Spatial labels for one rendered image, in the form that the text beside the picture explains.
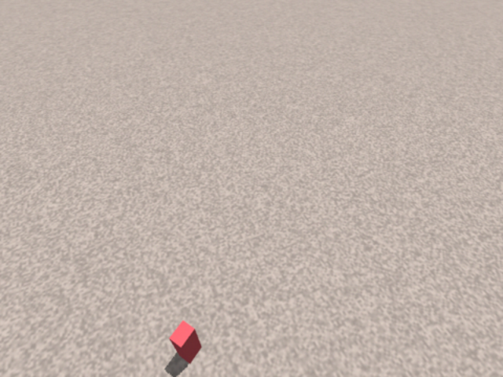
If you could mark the carton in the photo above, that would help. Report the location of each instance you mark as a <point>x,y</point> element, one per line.
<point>185,341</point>

